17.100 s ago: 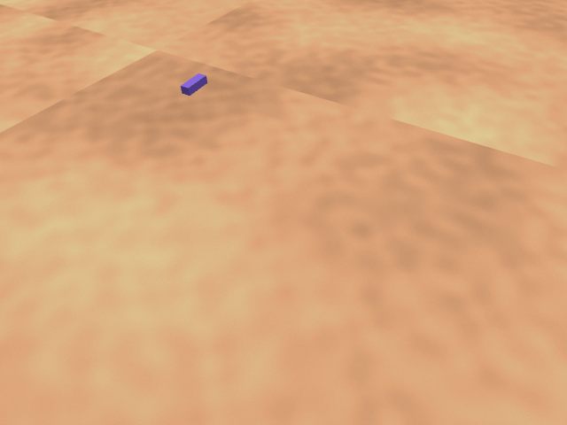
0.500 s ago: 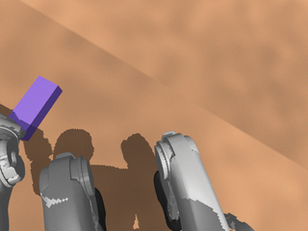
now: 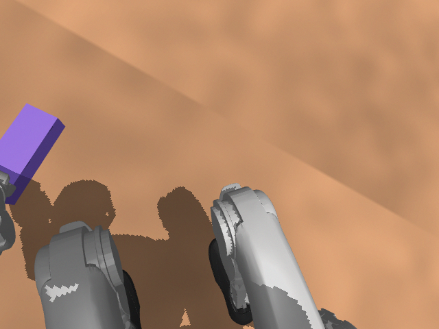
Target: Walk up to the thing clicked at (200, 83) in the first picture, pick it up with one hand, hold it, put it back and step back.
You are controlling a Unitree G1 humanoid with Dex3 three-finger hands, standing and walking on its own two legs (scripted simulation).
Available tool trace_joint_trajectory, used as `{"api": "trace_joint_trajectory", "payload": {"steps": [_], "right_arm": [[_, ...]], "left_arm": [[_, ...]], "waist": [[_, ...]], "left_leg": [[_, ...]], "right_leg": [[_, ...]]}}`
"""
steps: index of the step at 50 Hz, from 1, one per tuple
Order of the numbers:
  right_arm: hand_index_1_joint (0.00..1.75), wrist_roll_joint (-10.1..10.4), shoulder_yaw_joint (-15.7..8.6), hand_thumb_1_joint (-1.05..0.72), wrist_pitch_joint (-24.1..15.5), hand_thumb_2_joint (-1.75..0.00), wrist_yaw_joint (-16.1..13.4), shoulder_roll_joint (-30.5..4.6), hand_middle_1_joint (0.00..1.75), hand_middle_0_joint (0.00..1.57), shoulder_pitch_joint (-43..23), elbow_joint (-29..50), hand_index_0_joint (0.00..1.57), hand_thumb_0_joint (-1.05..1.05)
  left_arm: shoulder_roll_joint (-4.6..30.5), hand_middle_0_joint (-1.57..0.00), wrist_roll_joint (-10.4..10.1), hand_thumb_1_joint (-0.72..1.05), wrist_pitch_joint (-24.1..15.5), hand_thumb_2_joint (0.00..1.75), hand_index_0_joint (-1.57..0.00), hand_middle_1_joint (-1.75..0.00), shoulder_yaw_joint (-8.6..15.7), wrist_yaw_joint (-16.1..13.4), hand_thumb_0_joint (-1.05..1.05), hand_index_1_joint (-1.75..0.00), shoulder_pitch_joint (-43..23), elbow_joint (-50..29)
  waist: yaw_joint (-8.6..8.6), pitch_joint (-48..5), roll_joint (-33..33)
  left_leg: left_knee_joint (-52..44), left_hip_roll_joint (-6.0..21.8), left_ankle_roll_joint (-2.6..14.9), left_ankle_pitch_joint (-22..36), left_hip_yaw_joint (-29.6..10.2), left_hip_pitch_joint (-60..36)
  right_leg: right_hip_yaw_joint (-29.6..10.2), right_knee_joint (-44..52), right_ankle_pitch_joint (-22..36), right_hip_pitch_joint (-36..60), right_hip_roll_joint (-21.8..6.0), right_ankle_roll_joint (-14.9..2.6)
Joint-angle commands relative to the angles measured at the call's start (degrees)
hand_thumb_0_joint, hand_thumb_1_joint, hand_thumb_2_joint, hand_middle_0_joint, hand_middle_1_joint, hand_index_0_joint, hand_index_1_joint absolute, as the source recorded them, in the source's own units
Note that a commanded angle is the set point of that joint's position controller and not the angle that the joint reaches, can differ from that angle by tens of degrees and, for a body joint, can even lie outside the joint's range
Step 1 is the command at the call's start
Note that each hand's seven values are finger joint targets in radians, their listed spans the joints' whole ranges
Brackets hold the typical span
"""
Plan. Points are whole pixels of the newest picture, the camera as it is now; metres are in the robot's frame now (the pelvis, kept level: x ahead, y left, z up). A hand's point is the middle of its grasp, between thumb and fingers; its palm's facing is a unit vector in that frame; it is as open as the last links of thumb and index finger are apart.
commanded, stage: approach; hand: left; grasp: from above
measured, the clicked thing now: (20, 154) +0.49 +0.31 -0.29
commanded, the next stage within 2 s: rest palm in 0.64 s
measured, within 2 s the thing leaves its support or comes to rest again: neither
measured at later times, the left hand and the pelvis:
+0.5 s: hand (10, 130) +0.51 +0.29 -0.19, palm faces -0.12 -0.37 -0.92, open 14.2 cm; pelvis +0.01 +0.00 +0.01, yaw -5 degrees
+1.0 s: hand out of the picture +0.46 +0.31 -0.21, palm faces -0.25 -0.38 -0.89, open 13.8 cm; pelvis -0.01 +0.00 +0.01, yaw -3 degrees
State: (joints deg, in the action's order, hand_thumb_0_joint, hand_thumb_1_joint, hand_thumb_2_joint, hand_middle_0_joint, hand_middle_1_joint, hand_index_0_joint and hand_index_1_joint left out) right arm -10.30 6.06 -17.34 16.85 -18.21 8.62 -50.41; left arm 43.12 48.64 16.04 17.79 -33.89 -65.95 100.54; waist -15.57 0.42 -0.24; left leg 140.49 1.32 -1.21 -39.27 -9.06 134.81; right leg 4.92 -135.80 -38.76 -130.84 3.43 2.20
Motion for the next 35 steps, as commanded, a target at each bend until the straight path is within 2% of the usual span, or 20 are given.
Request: {"api": "trace_joint_trajectory", "payload": {"steps": [1,6,9,10,12,13,14,15,19,21,24,25,27,28,29,30,32,33,34,35], "right_arm": [[0.3,-0.3,-1.9,-0.89,-1.8,-0.89,-0.4,-15.9,0.3,0.2,15.2,-1.5,0.2,0.0],[0.3,-1.4,-0.1,-0.9,-2.8,-0.9,-0.5,-17.5,0.3,0.2,15.0,-1.1,0.2,0.0],[0.3,-2.2,0.8,-0.91,-2.8,-0.9,0.2,-17.9,0.3,0.2,15.1,-1.0,0.2,0.0],[0.3,-2.0,1.1,-0.91,-2.8,-0.9,0.4,-18.8,0.3,0.2,15.1,-0.7,0.2,0.0],[0.3,-2.2,1.9,-0.91,-2.3,-0.9,1.2,-19.2,0.3,0.2,15.1,0.6,0.2,0.0],[0.3,-2.8,2.7,-0.92,-2.0,-0.9,1.7,-18.9,0.3,0.2,14.5,1.0,0.2,0.0],[0.3,-2.7,2.8,-0.92,-1.8,-0.9,2.1,-19.7,0.3,0.2,14.9,1.2,0.2,0.0],[0.3,-2.5,3.0,-0.92,-1.4,-0.9,2.4,-20.0,0.3,0.2,14.1,1.7,0.2,0.0],[0.3,-2.0,3.8,-0.92,-0.1,-0.9,3.8,-19.9,0.3,0.2,12.8,4.1,0.2,0.0],[0.3,-1.0,3.0,-0.92,0.7,-0.9,4.3,-20.3,0.3,0.2,11.9,5.6,0.2,0.0],[0.3,0.3,2.1,-0.93,1.7,-0.9,5.4,-19.7,0.3,0.2,13.3,5.6,0.2,0.0],[0.3,0.8,1.6,-0.92,2.0,-0.9,5.6,-19.5,0.3,0.2,14.2,5.9,0.2,0.0],[0.3,1.5,1.1,-0.92,2.7,-0.9,5.8,-19.1,0.3,0.2,14.9,5.6,0.2,0.0],[0.3,1.8,0.5,-0.92,2.7,-0.9,5.9,-19.5,0.3,0.2,15.2,4.9,0.2,0.0],[0.3,1.9,0.5,-0.92,2.8,-0.9,6.0,-19.2,0.3,0.2,15.4,4.8,0.2,0.0],[0.3,1.9,0.1,-0.92,2.8,-0.9,6.0,-19.3,0.3,0.2,16.0,4.1,0.2,0.0],[0.3,2.0,-0.3,-0.91,2.5,-0.9,5.6,-19.2,0.3,0.2,16.1,3.3,0.2,0.0],[0.3,1.8,-0.2,-0.91,2.3,-0.9,5.2,-19.0,0.3,0.2,15.9,2.7,0.2,0.0],[0.3,1.6,0.3,-0.91,2.3,-0.9,5.2,-18.2,0.3,0.2,17.6,0.5,0.2,0.0],[0.3,1.3,-0.2,-0.91,1.8,-0.9,4.9,-18.7,0.3,0.2,16.6,0.9,0.2,0.0]], "left_arm": [[14.4,-0.08,2.1,-0.54,-2.3,0.96,-0.09,-1.06,-3.0,-2.8,0.0,-1.05,-22.8,-3.8],[17.2,-0.08,3.3,-0.55,-2.0,0.95,-0.09,-1.09,-3.2,-6.5,0.0,-1.08,-27.4,-1.2],[16.5,-0.08,1.9,-0.59,-0.4,0.97,-0.08,-1.08,-2.9,-9.1,0.0,-1.08,-29.2,0.2],[19.2,-0.08,1.7,-0.59,0.0,0.97,-0.08,-1.08,-1.2,-10.4,0.0,-1.08,-31.3,-1.1],[20.0,-0.08,0.3,-0.61,1.5,0.99,-0.07,-1.08,0.4,-12.3,0.0,-1.08,-30.6,0.8],[19.0,-0.08,0.1,-0.61,2.4,0.98,-0.07,-1.09,-0.5,-12.5,0.0,-1.09,-28.9,3.1],[21.4,-0.08,-0.6,-0.61,2.7,0.98,-0.07,-1.09,0.9,-12.8,0.0,-1.09,-30.2,1.2],[22.8,-0.07,-0.3,-0.61,3.4,0.97,-0.07,-1.08,1.1,-13.1,0.0,-1.09,-30.0,0.8],[24.7,-0.08,-1.3,-0.59,5.1,0.95,-0.08,-1.1,1.0,-12.7,0.0,-1.1,-27.2,-3.6],[26.3,-0.07,-2.4,-0.59,6.0,0.95,-0.08,-1.1,2.6,-12.5,0.0,-1.09,-23.6,-6.5],[24.5,-0.07,-3.7,-0.57,7.4,0.93,-0.09,-1.11,3.1,-11.5,0.0,-1.09,-20.8,-8.7],[24.3,-0.07,-4.7,-0.57,7.6,0.93,-0.09,-1.1,4.6,-11.3,0.0,-1.09,-20.7,-10.2],[21.3,-0.08,-6.3,-0.57,8.4,0.94,-0.08,-1.1,3.4,-10.4,0.0,-1.09,-19.3,-9.9],[21.2,-0.08,-6.8,-0.56,8.7,0.93,-0.09,-1.09,4.0,-10.0,0.0,-1.08,-19.3,-10.8],[18.6,-0.08,-7.3,-0.55,9.1,0.93,-0.09,-1.09,2.2,-9.2,0.0,-1.08,-18.4,-9.4],[17.6,-0.08,-8.0,-0.55,9.2,0.92,-0.09,-1.09,1.9,-8.5,0.0,-1.08,-18.3,-9.0],[16.4,-0.08,-8.7,-0.54,9.1,0.92,-0.09,-1.09,1.8,-7.7,0.0,-1.07,-18.3,-6.6],[15.2,-0.08,-8.2,-0.53,9.2,0.92,-0.1,-1.1,-0.6,-6.6,0.0,-1.08,-18.4,-5.2],[15.1,-0.08,-8.2,-0.54,8.7,0.92,-0.1,-1.1,-0.4,-6.0,0.0,-1.09,-18.6,-4.4],[14.0,-0.08,-7.8,-0.51,8.3,0.91,-0.1,-1.12,-2.0,-5.1,0.0,-1.09,-19.9,-4.7]], "waist": [[-5.54,-33.1,-12.5],[-7.8,-34.1,-17.8],[-9.31,-33.9,-21.2],[-9.06,-35.5,-23.2],[-9.31,-35.6,-24.3],[-9.7,-33.2,-24.7],[-9.65,-34.5,-24.3],[-9.43,-34.8,-25.6],[-8.04,-36.6,-26.3],[-5.53,-39.9,-27.5],[-5.12,-40.6,-27.3],[-4.69,-41.7,-27.5],[-4.94,-39.7,-26.3],[-5.07,-39.9,-25.0],[-5.84,-37.2,-24.2],[-6.58,-36.1,-22.0],[-6.64,-33.5,-19.5],[-7.97,-29.8,-18.1],[-8.72,-28.0,-17.4],[-9.75,-25.9,-16.6]], "left_leg": [[-11.6,0.2,2.99,7.0,4.4,-23.2],[-12.4,0.7,2.22,7.1,3.3,-27.5],[-12.9,1.3,1.35,9.0,2.7,-30.7],[-12.9,1.5,1.15,10.6,2.2,-31.6],[-12.6,1.9,0.83,13.4,1.8,-32.6],[-12.1,1.8,0.97,14.0,2.3,-31.7],[-12.1,2.0,1.04,14.9,1.7,-31.6],[-12.1,2.1,0.95,15.5,1.6,-32.4],[-11.4,2.0,1.68,18.4,2.7,-31.0],[-11.5,2.2,1.63,20.2,2.8,-32.0],[-12.1,2.2,1.55,20.0,2.7,-31.0],[-12.5,2.3,1.45,19.4,2.6,-31.5],[-12.5,2.3,1.78,17.6,2.6,-29.4],[-12.5,2.3,1.86,16.4,2.3,-29.0],[-12.4,2.1,2.14,15.1,2.6,-26.9],[-12.9,2.1,2.19,13.5,2.0,-26.1],[-13.7,2.1,2.18,11.2,1.3,-24.8],[-13.7,1.8,2.43,8.8,0.9,-23.2],[-14.1,1.7,2.48,6.9,0.5,-22.6],[-14.7,1.5,2.47,5.0,0.0,-22.4]], "right_leg": [[5.1,15.8,8.8,19.9,1.2,-3.05],[6.6,15.3,10.1,20.3,1.3,-3.29],[7.3,15.2,13.1,20.9,1.4,-3.46],[7.5,14.7,14.7,21.3,1.2,-3.47],[7.8,14.1,17.7,23.0,1.2,-3.45],[7.7,13.7,18.6,23.0,1.2,-3.34],[8.1,13.7,19.4,24.5,1.2,-3.12],[8.0,13.5,20.0,24.3,1.2,-3.19],[7.8,14.4,23.3,29.4,1.9,-2.54],[7.8,14.5,25.2,31.6,2.3,-2.38],[8.1,14.5,24.9,31.2,2.5,-2.5],[8.1,15.1,24.0,31.1,2.7,-2.58],[8.0,15.3,22.7,29.8,2.9,-2.44],[8.2,15.5,21.2,28.4,2.9,-2.48],[7.9,15.7,20.2,27.5,3.1,-2.35],[8.1,15.8,18.5,26.7,3.1,-2.4],[8.2,16.3,16.0,25.2,3.1,-2.6],[8.0,16.4,13.5,22.4,3.0,-2.63],[7.8,16.7,11.5,22.1,2.9,-2.72],[7.7,16.7,9.5,20.2,2.8,-2.96]]}}
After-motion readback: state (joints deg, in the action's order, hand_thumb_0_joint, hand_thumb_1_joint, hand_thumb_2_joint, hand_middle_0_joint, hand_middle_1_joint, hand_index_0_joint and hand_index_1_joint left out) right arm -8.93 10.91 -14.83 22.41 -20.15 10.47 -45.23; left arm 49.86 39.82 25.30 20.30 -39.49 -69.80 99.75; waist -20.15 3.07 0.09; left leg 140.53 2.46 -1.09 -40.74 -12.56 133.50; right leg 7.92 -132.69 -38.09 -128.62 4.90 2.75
